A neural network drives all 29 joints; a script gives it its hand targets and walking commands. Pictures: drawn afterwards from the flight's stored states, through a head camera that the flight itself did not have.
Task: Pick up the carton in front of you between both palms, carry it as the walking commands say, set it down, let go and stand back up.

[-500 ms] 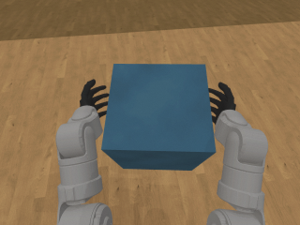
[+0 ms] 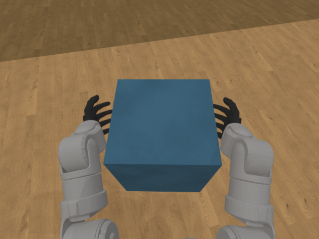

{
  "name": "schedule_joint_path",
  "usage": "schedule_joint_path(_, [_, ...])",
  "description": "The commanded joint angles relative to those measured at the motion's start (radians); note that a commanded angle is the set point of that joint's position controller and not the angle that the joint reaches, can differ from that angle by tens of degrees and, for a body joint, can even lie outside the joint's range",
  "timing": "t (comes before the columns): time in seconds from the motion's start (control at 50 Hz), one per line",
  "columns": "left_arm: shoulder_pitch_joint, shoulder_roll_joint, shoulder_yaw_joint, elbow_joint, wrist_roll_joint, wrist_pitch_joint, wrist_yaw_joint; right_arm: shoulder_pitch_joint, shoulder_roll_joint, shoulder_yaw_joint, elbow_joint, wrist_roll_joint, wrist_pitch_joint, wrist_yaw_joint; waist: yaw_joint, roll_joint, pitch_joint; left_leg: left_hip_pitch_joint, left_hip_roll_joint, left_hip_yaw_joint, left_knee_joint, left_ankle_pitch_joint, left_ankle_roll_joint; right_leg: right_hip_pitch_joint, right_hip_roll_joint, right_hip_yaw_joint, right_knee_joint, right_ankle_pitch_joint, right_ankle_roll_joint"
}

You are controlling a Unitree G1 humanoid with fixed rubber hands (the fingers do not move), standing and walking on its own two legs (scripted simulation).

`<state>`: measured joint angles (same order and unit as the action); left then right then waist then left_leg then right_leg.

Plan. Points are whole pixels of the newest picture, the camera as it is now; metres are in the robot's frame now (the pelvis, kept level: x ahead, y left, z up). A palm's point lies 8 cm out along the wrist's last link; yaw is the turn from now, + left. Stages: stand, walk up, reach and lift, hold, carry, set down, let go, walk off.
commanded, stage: carry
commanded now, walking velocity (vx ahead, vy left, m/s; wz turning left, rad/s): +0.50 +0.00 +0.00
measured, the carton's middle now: (163, 141) +0.35 -0.03 +0.05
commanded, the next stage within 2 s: none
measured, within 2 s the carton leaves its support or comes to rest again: neither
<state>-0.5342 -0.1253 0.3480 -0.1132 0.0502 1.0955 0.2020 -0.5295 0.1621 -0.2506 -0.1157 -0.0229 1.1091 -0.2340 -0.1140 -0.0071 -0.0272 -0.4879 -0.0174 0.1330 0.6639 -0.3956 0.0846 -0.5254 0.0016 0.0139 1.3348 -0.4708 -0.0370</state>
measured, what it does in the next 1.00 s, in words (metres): climbs: right foot, then left foot 0.04 m higher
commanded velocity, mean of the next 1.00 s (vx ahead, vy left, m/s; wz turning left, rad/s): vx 0.50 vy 0.00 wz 0.00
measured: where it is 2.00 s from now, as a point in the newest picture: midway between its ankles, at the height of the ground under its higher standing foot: (152, 97)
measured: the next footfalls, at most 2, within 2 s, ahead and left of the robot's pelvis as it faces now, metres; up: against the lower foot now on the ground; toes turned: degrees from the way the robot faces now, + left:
right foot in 0.24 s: +0.32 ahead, -0.13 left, +0.02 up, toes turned -5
left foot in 0.64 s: +0.56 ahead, +0.08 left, +0.06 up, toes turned +6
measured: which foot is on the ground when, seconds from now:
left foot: down 0.00-0.26, up 0.28-0.62, down 0.64-1.00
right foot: up 0.00-0.22, down 0.24-0.68, up 0.70-1.00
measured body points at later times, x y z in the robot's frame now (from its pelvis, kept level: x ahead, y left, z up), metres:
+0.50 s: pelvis +0.29 -0.04 +0.04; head +0.31 -0.05 +0.49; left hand +0.63 +0.14 +0.18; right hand +0.66 -0.17 +0.17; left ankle +0.33 +0.07 -0.59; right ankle +0.27 -0.12 -0.69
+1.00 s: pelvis +0.60 -0.03 +0.08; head +0.61 -0.03 +0.53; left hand +0.96 +0.12 +0.23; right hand +0.95 -0.19 +0.23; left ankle +0.52 +0.07 -0.65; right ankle +0.72 -0.14 -0.62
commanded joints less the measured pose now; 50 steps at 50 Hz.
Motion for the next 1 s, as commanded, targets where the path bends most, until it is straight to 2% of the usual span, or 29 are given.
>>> schedule_joint_path(0.0, [-0.567, -0.681, -0.552, -0.058, -0.12, -0.027, 0.004, -0.746, 0.753, 0.682, -0.187, 0.303, -0.052, 0.062, 0.052, 0.059, -0.463, 0.593, 0.281, -0.477, -0.244, 0.26, 0.138, -0.293, -0.042, 0.031, -0.016, 0.043, -0.021])
schedule_joint_path(0.08, [-0.567, -0.641, -0.593, -0.107, -0.131, -0.034, 0.016, -0.677, 0.689, 0.663, -0.189, 0.309, -0.052, 0.063, 0.047, 0.131, -0.425, 0.556, 0.262, -0.323, -0.296, 0.287, 0.151, -0.266, -0.059, -0.029, -0.286, 0.082, 0.001])
schedule_joint_path(0.14, [-0.527, -0.603, -0.604, -0.104, -0.142, -0.009, 0.016, -0.575, 0.627, 0.61, -0.129, 0.248, -0.026, 0.045, 0.062, 0.17, -0.395, 0.456, 0.229, -0.198, -0.316, 0.313, 0.114, -0.08, -0.032, -0.105, -0.564, 0.143, 0.009])
schedule_joint_path(0.18, [-0.516, -0.592, -0.603, -0.079, -0.148, 0.012, 0.01, -0.536, 0.595, 0.572, -0.094, 0.202, -0.006, 0.033, 0.103, 0.176, -0.387, 0.404, 0.226, -0.149, -0.264, 0.396, 0.086, 0.073, 0.028, -0.211, -0.659, 0.156, 0.001])
schedule_joint_path(0.2, [-0.509, -0.597, -0.602, -0.055, -0.152, 0.02, 0.006, -0.527, 0.579, 0.554, -0.082, 0.179, 0.002, 0.027, 0.15, 0.139, -0.404, 0.356, 0.207, -0.089, -0.148, 0.5, 0.055, 0.223, 0.071, -0.262, -0.74, 0.207, -0.009])
schedule_joint_path(0.22, [-0.506, -0.596, -0.594, -0.021, -0.155, 0.025, 0.003, -0.508, 0.565, 0.536, -0.069, 0.154, 0.011, 0.021, 0.181, 0.07, -0.456, 0.27, 0.161, -0.02, 0.032, 0.601, 0.01, 0.447, 0.086, -0.241, -0.77, 0.199, -0.037])
schedule_joint_path(0.24, [-0.48, -0.593, -0.588, 0.009, -0.154, 0.028, 0.003, -0.531, 0.54, 0.514, -0.069, 0.13, 0.019, 0.013, 0.237, -0.042, -0.497, 0.102, 0.103, 0.022, 0.294, 0.435, -0.044, 0.616, -0.079, 0.064, -0.853, 0.0, -0.084])
schedule_joint_path(0.26, [-0.516, -0.583, -0.589, 0.018, -0.155, 0.027, 0.008, -0.529, 0.549, 0.489, -0.054, 0.117, 0.027, 0.01, 0.196, -0.312, -0.495, -0.202, -0.037, -0.027, 0.512, -0.02, -0.077, 0.741, -0.302, 0.607, -0.988, 0.064, -0.228])
schedule_joint_path(0.28, [-0.549, -0.618, -0.603, 0.008, -0.169, 0.031, 0.004, -0.571, 0.557, 0.473, -0.045, 0.103, 0.027, 0.005, 0.198, -0.233, -0.464, -0.334, -0.031, -0.134, 0.698, -0.143, -0.055, 0.757, -0.35, 0.705, -0.998, 0.178, -0.274])
schedule_joint_path(0.32, [-0.64, -0.697, -0.656, -0.05, -0.227, 0.024, -0.012, -0.586, 0.606, 0.444, -0.023, 0.097, 0.019, 0.01, 0.206, -0.006, -0.432, -0.392, 0.025, -0.164, 0.804, -0.078, -0.03, 0.681, -0.322, 0.51, -0.896, 0.432, -0.259])
schedule_joint_path(0.34, [-0.688, -0.735, -0.68, -0.076, -0.247, 0.017, -0.02, -0.598, 0.636, 0.439, -0.018, 0.092, 0.01, 0.016, 0.197, 0.018, -0.424, -0.39, 0.049, -0.173, 0.757, -0.041, -0.02, 0.643, -0.301, 0.442, -0.902, 0.421, -0.224])
schedule_joint_path(0.38, [-0.759, -0.786, -0.723, -0.111, -0.3, -0.003, -0.037, -0.608, 0.66, 0.442, -0.022, 0.078, -0.007, 0.02, 0.174, -0.042, -0.429, -0.358, 0.061, -0.162, 0.68, -0.006, -0.013, 0.605, -0.279, 0.352, -0.94, 0.292, -0.181])
schedule_joint_path(0.42, [-0.757, -0.781, -0.728, -0.12, -0.319, -0.016, -0.043, -0.613, 0.654, 0.46, -0.038, 0.075, -0.02, 0.016, 0.174, -0.085, -0.416, -0.387, 0.061, -0.13, 0.635, 0.016, -0.022, 0.61, -0.275, 0.301, -0.968, 0.276, -0.193])
schedule_joint_path(0.48, [-0.684, -0.726, -0.706, -0.106, -0.302, -0.017, -0.03, -0.601, 0.615, 0.487, -0.064, 0.092, -0.024, 0.008, 0.181, -0.086, -0.387, -0.39, 0.081, -0.099, 0.454, 0.036, -0.041, 0.612, -0.262, 0.198, -0.995, 0.333, -0.198])
schedule_joint_path(0.52, [-0.619, -0.687, -0.679, -0.08, -0.27, -0.007, -0.019, -0.579, 0.596, 0.5, -0.062, 0.104, -0.016, 0.008, 0.181, -0.108, -0.357, -0.29, 0.073, -0.059, 0.267, 0.054, -0.044, 0.559, -0.234, 0.112, -1.018, 0.382, -0.176])
schedule_joint_path(0.56, [-0.568, -0.657, -0.652, -0.05, -0.234, 0.005, -0.011, -0.57, 0.592, 0.508, -0.051, 0.114, -0.005, 0.013, 0.175, -0.147, -0.327, -0.163, 0.027, 0.034, 0.124, 0.048, -0.035, 0.508, -0.206, 0.033, -1.019, 0.468, -0.14])
schedule_joint_path(0.6, [-0.536, -0.64, -0.626, -0.026, -0.2, 0.013, -0.006, -0.557, 0.603, 0.514, -0.024, 0.126, 0.003, 0.019, 0.109, -0.165, -0.359, 0.076, -0.064, 0.132, 0.016, 0.058, -0.016, 0.455, -0.185, -0.055, -0.856, 0.764, -0.097])
schedule_joint_path(0.62, [-0.521, -0.631, -0.616, -0.019, -0.182, 0.017, -0.005, -0.542, 0.606, 0.512, -0.001, 0.132, 0.003, 0.021, 0.052, -0.123, -0.427, 0.307, -0.092, 0.137, -0.049, 0.1, 0.007, 0.383, -0.156, -0.128, -0.683, 0.901, -0.059])
schedule_joint_path(0.64, [-0.535, -0.618, -0.605, -0.026, -0.162, 0.02, -0.002, -0.512, 0.61, 0.505, 0.014, 0.132, 0.002, 0.022, -0.02, -0.024, -0.529, 0.581, 0.008, -0.042, -0.079, 0.017, 0.036, 0.224, -0.128, -0.14, -0.438, 0.707, -0.014])
schedule_joint_path(0.66, [-0.524, -0.63, -0.59, -0.041, -0.159, 0.023, -0.005, -0.549, 0.599, 0.511, 0.001, 0.134, -0.006, 0.017, -0.009, 0.298, -0.591, 0.737, 0.293, -0.688, -0.255, -0.124, 0.204, -0.066, 0.025, -0.117, -0.139, 0.318, 0.04])
schedule_joint_path(0.68, [-0.595, -0.632, -0.589, -0.064, -0.159, 0.018, -0.002, -0.559, 0.643, 0.523, -0.007, 0.144, -0.005, 0.021, 0.0, 0.292, -0.527, 0.763, 0.343, -0.883, -0.354, 0.076, 0.255, -0.248, 0.091, -0.015, 0.052, -0.048, 0.029])
schedule_joint_path(0.72, [-0.606, -0.677, -0.555, -0.055, -0.152, 0.005, 0.001, -0.664, 0.713, 0.602, -0.101, 0.209, -0.016, 0.034, 0.003, 0.026, -0.466, 0.676, 0.335, -0.675, -0.206, 0.371, 0.24, -0.348, 0.002, 0.039, 0.169, -0.021, -0.004])
schedule_joint_path(0.74, [-0.604, -0.687, -0.551, -0.054, -0.148, -0.005, -0.001, -0.713, 0.733, 0.635, -0.136, 0.241, -0.026, 0.042, 0.017, -0.014, -0.452, 0.63, 0.315, -0.6, -0.207, 0.372, 0.199, -0.349, -0.026, 0.049, 0.113, -0.001, -0.013])
schedule_joint_path(0.78, [-0.601, -0.681, -0.552, -0.061, -0.136, -0.022, 0.001, -0.761, 0.754, 0.678, -0.183, 0.303, -0.046, 0.058, 0.055, 0.052, -0.461, 0.579, 0.286, -0.481, -0.249, 0.222, 0.143, -0.294, -0.046, 0.034, -0.008, 0.034, -0.021])
schedule_joint_path(0.82, [-0.593, -0.664, -0.569, -0.078, -0.129, -0.03, 0.009, -0.733, 0.731, 0.677, -0.194, 0.315, -0.053, 0.065, 0.051, 0.108, -0.445, 0.557, 0.269, -0.4, -0.278, 0.215, 0.147, -0.288, -0.047, -0.011, -0.102, 0.057, -0.013])
schedule_joint_path(0.88, [-0.569, -0.619, -0.59, -0.099, -0.139, -0.022, 0.018, -0.643, 0.662, 0.636, -0.154, 0.283, -0.039, 0.052, 0.051, 0.145, -0.413, 0.502, 0.252, -0.274, -0.314, 0.252, 0.142, -0.208, -0.069, -0.037, -0.384, 0.104, 0.006])
schedule_joint_path(0.94, [-0.537, -0.592, -0.595, -0.08, -0.147, 0.007, 0.013, -0.551, 0.609, 0.58, -0.093, 0.214, -0.01, 0.033, 0.08, 0.177, -0.385, 0.417, 0.226, -0.169, -0.314, 0.316, 0.1, -0.011, -0.007, -0.166, -0.611, 0.147, 0.007])
schedule_joint_path(0.96, [-0.531, -0.591, -0.594, -0.062, -0.15, 0.017, 0.009, -0.537, 0.594, 0.561, -0.077, 0.191, -0.001, 0.028, 0.105, 0.175, -0.384, 0.39, 0.227, -0.148, -0.272, 0.368, 0.086, 0.075, 0.024, -0.213, -0.654, 0.159, 0.002])
schedule_joint_path(0.98, [-0.524, -0.597, -0.593, -0.037, -0.154, 0.024, 0.004, -0.529, 0.579, 0.544, -0.064, 0.168, 0.007, 0.023, 0.152, 0.14, -0.4, 0.345, 0.208, -0.089, -0.157, 0.476, 0.055, 0.22, 0.067, -0.263, -0.734, 0.206, -0.008])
